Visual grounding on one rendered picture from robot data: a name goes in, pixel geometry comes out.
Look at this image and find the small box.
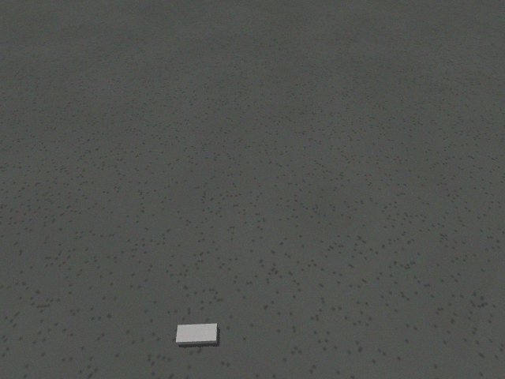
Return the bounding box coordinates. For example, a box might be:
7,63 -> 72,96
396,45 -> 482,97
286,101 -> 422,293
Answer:
176,324 -> 218,344

